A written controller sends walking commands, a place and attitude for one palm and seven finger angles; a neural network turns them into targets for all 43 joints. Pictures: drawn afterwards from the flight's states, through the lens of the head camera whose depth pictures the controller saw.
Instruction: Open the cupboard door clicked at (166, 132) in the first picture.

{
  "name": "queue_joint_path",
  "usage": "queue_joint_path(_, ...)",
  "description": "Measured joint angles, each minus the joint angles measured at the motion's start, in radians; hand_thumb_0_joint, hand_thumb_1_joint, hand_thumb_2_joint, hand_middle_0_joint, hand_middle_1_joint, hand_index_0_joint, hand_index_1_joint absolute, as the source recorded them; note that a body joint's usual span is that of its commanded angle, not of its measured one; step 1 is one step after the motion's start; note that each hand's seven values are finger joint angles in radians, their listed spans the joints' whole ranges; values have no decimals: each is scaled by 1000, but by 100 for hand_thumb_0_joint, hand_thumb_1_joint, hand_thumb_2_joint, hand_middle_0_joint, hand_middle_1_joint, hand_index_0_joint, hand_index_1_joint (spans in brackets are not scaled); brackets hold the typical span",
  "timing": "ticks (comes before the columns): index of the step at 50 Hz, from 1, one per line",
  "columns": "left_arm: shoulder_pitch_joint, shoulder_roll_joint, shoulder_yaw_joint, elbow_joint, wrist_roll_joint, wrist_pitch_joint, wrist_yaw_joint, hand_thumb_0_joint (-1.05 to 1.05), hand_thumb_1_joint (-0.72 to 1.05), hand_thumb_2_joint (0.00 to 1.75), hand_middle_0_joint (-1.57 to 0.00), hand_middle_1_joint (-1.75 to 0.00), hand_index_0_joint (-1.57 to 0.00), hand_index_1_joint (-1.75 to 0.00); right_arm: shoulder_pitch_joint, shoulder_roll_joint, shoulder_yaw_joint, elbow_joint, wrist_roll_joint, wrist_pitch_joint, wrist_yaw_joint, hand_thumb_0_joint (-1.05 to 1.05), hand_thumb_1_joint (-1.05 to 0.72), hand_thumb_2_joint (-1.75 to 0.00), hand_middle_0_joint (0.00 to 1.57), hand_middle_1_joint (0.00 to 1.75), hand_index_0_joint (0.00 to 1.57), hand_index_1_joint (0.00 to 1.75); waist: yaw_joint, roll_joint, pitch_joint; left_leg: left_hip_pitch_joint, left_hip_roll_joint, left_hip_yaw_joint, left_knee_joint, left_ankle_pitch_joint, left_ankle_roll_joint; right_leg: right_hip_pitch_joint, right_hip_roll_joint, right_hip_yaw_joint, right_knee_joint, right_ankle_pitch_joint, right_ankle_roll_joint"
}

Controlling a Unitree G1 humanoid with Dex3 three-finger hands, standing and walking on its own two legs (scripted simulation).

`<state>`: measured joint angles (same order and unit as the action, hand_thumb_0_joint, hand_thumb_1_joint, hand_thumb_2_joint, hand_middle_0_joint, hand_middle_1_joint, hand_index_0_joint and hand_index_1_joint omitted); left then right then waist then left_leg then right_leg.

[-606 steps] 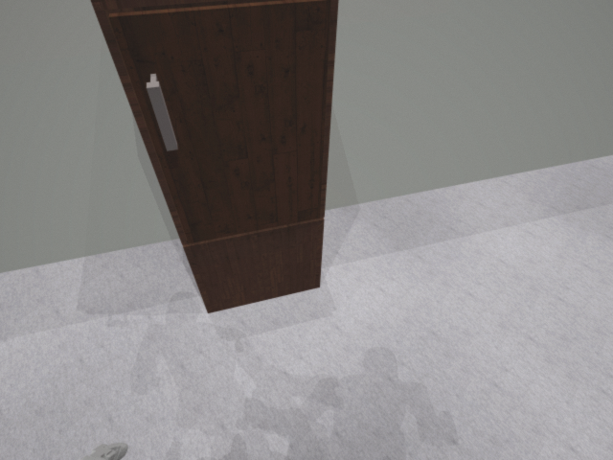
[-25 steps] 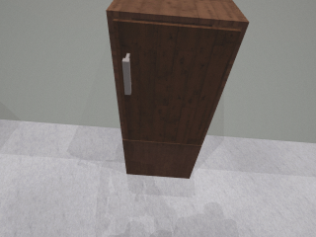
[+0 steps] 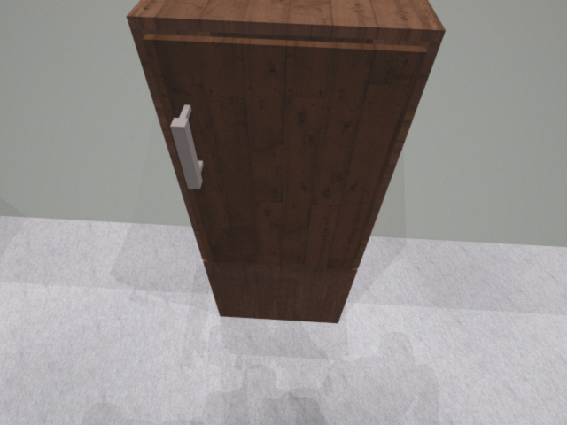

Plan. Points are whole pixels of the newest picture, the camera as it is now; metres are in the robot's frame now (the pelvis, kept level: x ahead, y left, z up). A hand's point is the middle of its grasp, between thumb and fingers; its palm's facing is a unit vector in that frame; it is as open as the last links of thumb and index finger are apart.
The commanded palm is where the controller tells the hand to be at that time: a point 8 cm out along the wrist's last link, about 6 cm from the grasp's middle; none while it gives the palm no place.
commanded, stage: come to a stop and stand still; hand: left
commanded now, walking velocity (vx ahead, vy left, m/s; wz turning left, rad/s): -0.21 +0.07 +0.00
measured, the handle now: (190, 148) +0.52 +0.19 +0.09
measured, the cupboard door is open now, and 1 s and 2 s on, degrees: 0 0 0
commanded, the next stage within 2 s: none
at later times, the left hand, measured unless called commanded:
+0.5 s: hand out of the picture +0.02 +0.19 -0.17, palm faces +0.03 -0.97 -0.24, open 7.3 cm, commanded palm none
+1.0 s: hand out of the picture -0.09 +0.23 -0.18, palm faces +0.03 -0.98 -0.19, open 7.3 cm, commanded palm none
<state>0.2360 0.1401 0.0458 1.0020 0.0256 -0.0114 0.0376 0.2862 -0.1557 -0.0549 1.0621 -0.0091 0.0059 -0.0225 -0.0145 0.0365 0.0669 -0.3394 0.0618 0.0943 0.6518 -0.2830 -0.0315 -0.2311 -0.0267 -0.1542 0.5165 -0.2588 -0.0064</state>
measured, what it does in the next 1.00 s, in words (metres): walks backwards: left foot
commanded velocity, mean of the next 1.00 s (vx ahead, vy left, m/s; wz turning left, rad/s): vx -0.03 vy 0.00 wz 0.00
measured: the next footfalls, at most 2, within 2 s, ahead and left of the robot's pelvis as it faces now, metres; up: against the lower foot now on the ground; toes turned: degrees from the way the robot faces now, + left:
left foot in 0.02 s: +0.05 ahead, +0.10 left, +0.00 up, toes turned +0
left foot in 1.22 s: -0.10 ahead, +0.14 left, +0.00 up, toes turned +0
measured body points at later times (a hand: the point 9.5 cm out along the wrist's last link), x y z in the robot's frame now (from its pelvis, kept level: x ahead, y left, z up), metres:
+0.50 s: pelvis -0.02 +0.01 -0.01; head -0.03 +0.01 +0.44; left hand +0.01 +0.24 -0.15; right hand +0.09 -0.23 -0.14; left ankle +0.01 +0.10 -0.73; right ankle -0.02 -0.11 -0.73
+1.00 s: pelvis -0.09 +0.05 +0.00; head -0.10 +0.07 +0.45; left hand -0.09 +0.29 -0.16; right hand -0.08 -0.19 -0.15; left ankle +0.01 +0.10 -0.73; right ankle -0.02 -0.10 -0.72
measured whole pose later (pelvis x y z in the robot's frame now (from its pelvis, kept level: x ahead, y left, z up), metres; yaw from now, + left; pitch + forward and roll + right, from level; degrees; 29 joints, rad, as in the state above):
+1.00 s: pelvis -0.09 +0.05 +0.00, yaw +0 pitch -3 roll -2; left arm 0.36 0.19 0.02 0.97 0.03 0.03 0.02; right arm 0.31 -0.18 -0.02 1.04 -0.02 0.05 0.00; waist 0.01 0.01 0.04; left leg -0.34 -0.05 0.04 0.53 -0.17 0.09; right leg -0.30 -0.01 0.01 0.57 -0.36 -0.01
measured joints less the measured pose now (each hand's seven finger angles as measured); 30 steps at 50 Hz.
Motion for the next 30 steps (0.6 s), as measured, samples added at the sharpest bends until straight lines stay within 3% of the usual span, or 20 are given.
queue_joint_path(3,-4,13,3,4,-8,26,0,0,96,89,-21,-30,-20,-30,-40,11,-1,-15,-6,4,-8,1,-92,-90,20,29,20,30,19,-41,13,37,-23,22,-46,25,65,-4,-22,17,56,-37,14)
queue_joint_path(6,-5,20,0,-6,-8,41,0,0,95,89,-21,-30,-20,-30,-77,4,0,-37,-8,11,-8,1,-93,-90,20,29,20,30,40,-65,25,51,-42,44,-68,12,88,-18,-38,45,90,-66,20)
queue_joint_path(9,-9,20,-3,-14,-6,48,-3,0,94,89,-20,-30,-20,-30,-122,-6,0,-61,-12,16,-6,1,-93,-90,20,29,20,30,46,-61,46,53,-52,52,-90,30,92,-31,-35,69,148,-145,17)
queue_joint_path(14,9,11,-12,-18,3,35,-2,0,92,89,-20,-30,-20,-30,-181,-23,-8,-85,-4,28,1,1,-91,-90,20,30,20,30,45,-13,59,29,-36,44,-63,34,73,0,-8,66,75,-51,3)
queue_joint_path(16,22,7,-18,-17,6,31,-2,0,92,89,-20,-30,-20,-30,-186,-24,-13,-92,-3,36,4,1,-91,-90,20,30,20,30,37,-4,50,5,-43,11,6,-46,48,-1,-8,58,69,-65,-8)
queue_joint_path(18,45,4,-24,-32,11,23,11,0,92,89,-20,-30,-20,-30,-179,-25,-9,-107,0,37,11,1,-91,-90,20,29,20,30,46,-8,35,2,-53,-13,46,-116,34,-6,-8,69,59,-57,-10)
queue_joint_path(20,73,8,-26,-57,10,6,16,0,91,89,-20,-30,-20,-30,-165,-22,-5,-133,4,29,20,1,-91,-90,20,29,20,30,50,-21,17,15,-66,-29,41,-98,43,-16,-13,83,70,-52,-7)
queue_joint_path(22,92,15,-31,-72,5,-1,16,0,91,89,-21,-30,-21,-30,-149,-24,0,-153,6,16,23,1,-91,-90,20,29,20,30,43,-21,-1,62,-69,-38,-46,1,51,-21,-14,84,101,-63,1)
queue_joint_path(26,73,33,-36,-73,0,20,15,0,91,89,-21,-30,-21,-30,-124,-17,16,-150,-1,9,20,1,-91,-90,20,29,20,30,44,-34,-22,77,-76,-35,-38,4,74,-5,-20,87,108,-47,18)
queue_joint_path(30,61,47,-44,-87,3,26,3,0,91,89,-20,-30,-20,-30,-94,-9,34,-146,-8,18,26,1,-91,-90,20,29,20,30,38,-36,-50,61,-70,-36,-61,33,81,-9,-10,88,62,-21,14)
